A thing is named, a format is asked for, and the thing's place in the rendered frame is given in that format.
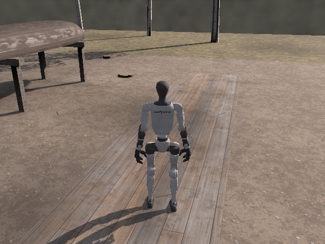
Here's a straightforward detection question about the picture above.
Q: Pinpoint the robot right hand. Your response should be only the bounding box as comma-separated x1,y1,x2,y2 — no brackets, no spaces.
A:
179,148,191,162

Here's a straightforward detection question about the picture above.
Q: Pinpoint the robot left upper arm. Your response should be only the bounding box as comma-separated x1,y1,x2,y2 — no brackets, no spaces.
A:
140,103,152,132

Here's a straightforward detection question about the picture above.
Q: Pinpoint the robot left forearm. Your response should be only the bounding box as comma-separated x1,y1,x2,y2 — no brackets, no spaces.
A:
136,124,145,150

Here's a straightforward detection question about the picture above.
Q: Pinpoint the robot right thigh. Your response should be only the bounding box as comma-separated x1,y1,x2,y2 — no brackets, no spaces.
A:
169,142,180,179

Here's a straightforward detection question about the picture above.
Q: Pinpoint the robot left hand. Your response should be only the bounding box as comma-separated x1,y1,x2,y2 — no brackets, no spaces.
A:
135,149,147,164

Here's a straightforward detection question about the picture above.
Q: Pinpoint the robot right forearm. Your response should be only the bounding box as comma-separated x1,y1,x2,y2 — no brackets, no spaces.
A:
180,124,190,149

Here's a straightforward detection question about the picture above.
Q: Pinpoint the left robot shin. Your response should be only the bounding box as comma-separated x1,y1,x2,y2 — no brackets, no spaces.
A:
147,167,154,202

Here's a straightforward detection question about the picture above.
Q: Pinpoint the robot right upper arm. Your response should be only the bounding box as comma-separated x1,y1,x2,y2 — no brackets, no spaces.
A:
173,103,185,131

